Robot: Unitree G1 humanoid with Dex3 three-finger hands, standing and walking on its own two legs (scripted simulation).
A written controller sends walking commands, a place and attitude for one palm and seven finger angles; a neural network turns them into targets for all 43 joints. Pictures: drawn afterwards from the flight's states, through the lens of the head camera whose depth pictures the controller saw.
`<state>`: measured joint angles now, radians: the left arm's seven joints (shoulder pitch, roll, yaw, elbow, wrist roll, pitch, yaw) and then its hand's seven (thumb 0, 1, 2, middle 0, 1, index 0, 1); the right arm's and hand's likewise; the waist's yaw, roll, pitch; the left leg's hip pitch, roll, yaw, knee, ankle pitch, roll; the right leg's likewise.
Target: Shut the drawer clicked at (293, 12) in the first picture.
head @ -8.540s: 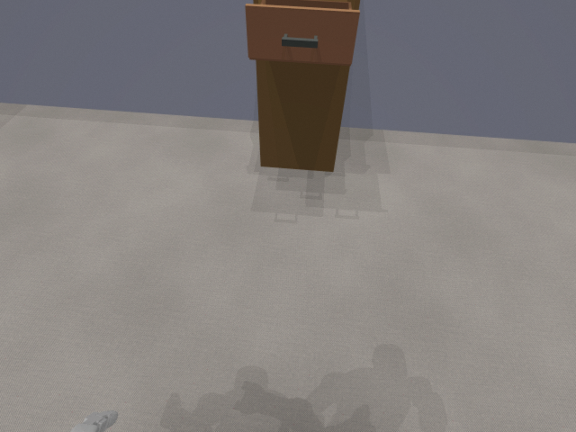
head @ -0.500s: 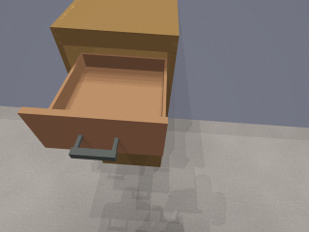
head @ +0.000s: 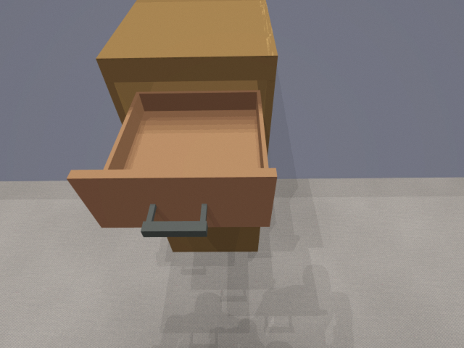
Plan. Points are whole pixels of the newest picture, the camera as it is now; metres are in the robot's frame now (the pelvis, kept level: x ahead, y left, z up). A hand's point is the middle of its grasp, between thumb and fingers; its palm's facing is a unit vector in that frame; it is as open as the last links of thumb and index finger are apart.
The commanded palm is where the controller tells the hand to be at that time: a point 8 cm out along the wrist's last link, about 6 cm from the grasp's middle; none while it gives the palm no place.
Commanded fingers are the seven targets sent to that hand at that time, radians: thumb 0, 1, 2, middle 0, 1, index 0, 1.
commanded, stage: come to a stop and stand still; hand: left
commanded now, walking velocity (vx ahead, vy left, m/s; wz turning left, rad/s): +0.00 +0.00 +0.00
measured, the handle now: (176, 219) +0.33 +0.12 +0.04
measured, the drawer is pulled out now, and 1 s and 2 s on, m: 0.30 0.30 0.30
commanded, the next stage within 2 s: look again from close up in 0.08 s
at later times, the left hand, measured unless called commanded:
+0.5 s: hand out of the picture -0.03 +0.14 -0.17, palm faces +0.01 -0.99 -0.16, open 7.4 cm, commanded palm none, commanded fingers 0.00 0.90 0.90 -0.20 -0.30 -0.20 -0.30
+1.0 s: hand (160, 288) +0.22 +0.14 -0.01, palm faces +0.21 -0.95 -0.23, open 6.9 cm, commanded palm +0.12 +0.17 -0.03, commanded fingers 0.00 0.90 0.90 -0.42 -0.54 -0.42 -0.54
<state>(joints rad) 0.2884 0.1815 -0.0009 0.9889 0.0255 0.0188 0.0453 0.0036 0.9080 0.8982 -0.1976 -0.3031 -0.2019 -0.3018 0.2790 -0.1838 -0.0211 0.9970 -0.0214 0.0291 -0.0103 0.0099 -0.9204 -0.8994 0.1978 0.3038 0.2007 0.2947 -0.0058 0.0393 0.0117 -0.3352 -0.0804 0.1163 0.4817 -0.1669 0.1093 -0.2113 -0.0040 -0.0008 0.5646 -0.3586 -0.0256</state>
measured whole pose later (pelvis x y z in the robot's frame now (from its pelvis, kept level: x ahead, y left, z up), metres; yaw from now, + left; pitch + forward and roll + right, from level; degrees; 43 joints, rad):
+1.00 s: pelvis +0.04 -0.04 -0.01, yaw +2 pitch +2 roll +2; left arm 0.49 0.20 -0.01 0.05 -0.11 -0.06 0.15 0.05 0.97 0.90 -0.26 -0.37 -0.26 -0.37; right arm 0.33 -0.25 -0.01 0.81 0.02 -0.27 -0.04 0.02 -0.92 -0.90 0.20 0.30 0.20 0.29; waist -0.05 0.04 -0.07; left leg -0.36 -0.09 0.08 0.57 -0.25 0.07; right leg -0.24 -0.01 -0.05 0.63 -0.46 -0.05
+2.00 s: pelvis +0.01 -0.05 -0.03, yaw +2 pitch +3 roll -1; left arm 0.72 0.18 0.00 -0.46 -0.23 -0.29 -0.12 0.02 0.90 0.90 -1.23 -1.42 -1.23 -1.42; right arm 0.22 -0.24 -0.01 0.53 0.05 -0.27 -0.04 0.02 -0.91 -0.90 0.20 0.30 0.20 0.29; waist 0.02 0.06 -0.11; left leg -0.55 -0.01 0.04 0.81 -0.32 0.05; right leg -0.39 0.06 -0.09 0.80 -0.48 -0.07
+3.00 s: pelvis +0.01 -0.05 -0.02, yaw +3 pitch -1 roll -1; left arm 0.65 0.20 -0.02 -0.56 -0.20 -0.02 -0.03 0.02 0.89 0.90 -1.40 -1.60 -1.41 -1.60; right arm 0.26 -0.24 0.06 0.51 0.05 -0.21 -0.02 0.02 -0.90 -0.90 0.20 0.30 0.20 0.30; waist 0.01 0.07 -0.07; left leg -0.44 -0.01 0.02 0.74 -0.29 0.04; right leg -0.26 0.07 -0.10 0.71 -0.44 -0.08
